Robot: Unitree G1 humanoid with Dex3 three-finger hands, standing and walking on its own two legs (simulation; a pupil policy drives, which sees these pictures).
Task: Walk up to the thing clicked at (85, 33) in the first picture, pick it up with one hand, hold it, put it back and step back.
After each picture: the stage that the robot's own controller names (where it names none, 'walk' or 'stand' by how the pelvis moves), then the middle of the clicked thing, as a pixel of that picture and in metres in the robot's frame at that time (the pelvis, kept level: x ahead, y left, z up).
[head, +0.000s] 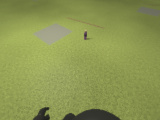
stand; (85, 34) +1.87 +0.12 -0.66
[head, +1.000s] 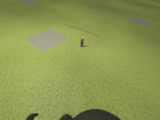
walk; (82, 42) +1.72 +0.11 -0.64
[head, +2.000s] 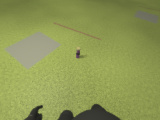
walk; (78, 53) +1.13 +0.14 -0.65
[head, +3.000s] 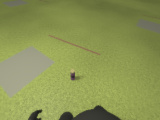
walk; (72, 75) +0.70 +0.19 -0.65
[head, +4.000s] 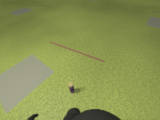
walk; (71, 88) +0.50 +0.25 -0.63
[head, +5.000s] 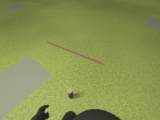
stand; (70, 93) +0.40 +0.21 -0.64
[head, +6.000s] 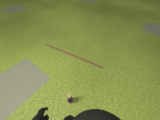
stand; (69, 98) +0.37 +0.20 -0.66
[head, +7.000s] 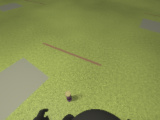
stand; (68, 96) +0.36 +0.22 -0.66
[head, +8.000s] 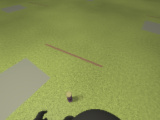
stand; (69, 97) +0.37 +0.21 -0.66
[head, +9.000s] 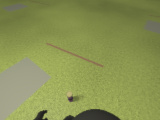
stand; (70, 97) +0.37 +0.20 -0.66
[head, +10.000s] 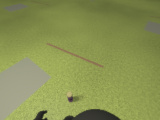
go down; (70, 97) +0.37 +0.20 -0.66
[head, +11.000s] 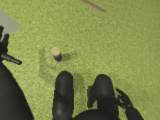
go down; (57, 55) +0.45 +0.24 -0.29
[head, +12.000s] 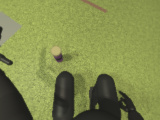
approach; (57, 55) +0.45 +0.24 -0.26
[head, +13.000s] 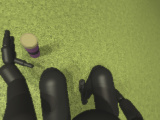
close in; (32, 48) +0.44 +0.28 -0.17
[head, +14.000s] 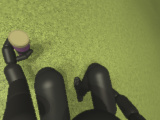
close; (22, 46) +0.44 +0.29 -0.16
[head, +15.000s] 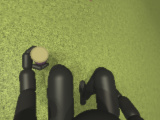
lift; (40, 58) +0.35 +0.27 -0.14
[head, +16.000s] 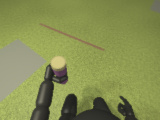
lift; (61, 72) +0.31 +0.18 +0.03
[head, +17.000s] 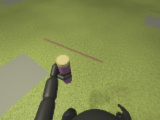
hold; (65, 71) +0.33 +0.16 +0.05
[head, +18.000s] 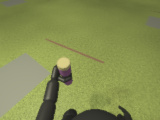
hold; (66, 73) +0.32 +0.16 +0.04
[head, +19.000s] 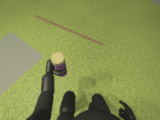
crouch; (60, 66) +0.37 +0.18 -0.03
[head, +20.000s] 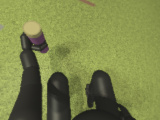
lower; (39, 41) +0.50 +0.26 -0.05
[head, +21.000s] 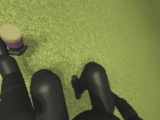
lower; (15, 43) +0.46 +0.29 -0.17
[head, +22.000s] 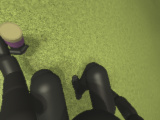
lower; (16, 42) +0.46 +0.29 -0.17
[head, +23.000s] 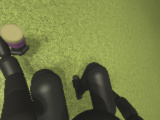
lower; (17, 43) +0.45 +0.29 -0.17
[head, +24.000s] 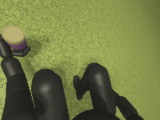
lower; (19, 44) +0.44 +0.29 -0.17
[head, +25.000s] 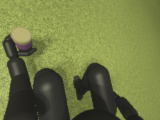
open; (24, 45) +0.45 +0.27 -0.17
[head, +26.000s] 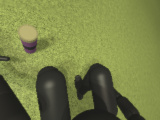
stand; (29, 42) +0.44 +0.27 -0.17
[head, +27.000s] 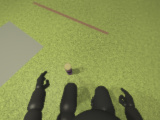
walk; (68, 69) +0.44 +0.20 -0.43
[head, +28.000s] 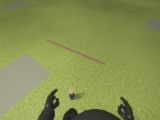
stand; (71, 94) +0.40 +0.17 -0.60
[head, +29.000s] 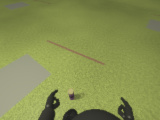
stand; (71, 94) +0.40 +0.18 -0.60
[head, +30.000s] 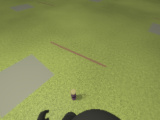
stand; (73, 94) +0.41 +0.16 -0.65
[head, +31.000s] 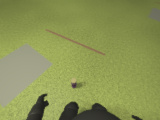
walk; (73, 83) +0.45 +0.13 -0.63
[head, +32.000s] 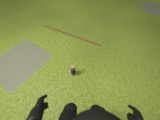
walk; (73, 70) +0.64 +0.20 -0.63
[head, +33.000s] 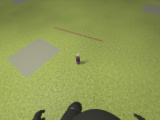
walk; (77, 59) +0.95 +0.25 -0.64
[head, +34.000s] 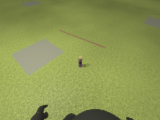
stand; (80, 61) +1.00 +0.16 -0.65
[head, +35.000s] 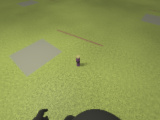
stand; (78, 61) +1.00 +0.19 -0.66
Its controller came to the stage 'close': yes
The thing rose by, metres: 0.67
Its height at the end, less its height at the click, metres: +0.00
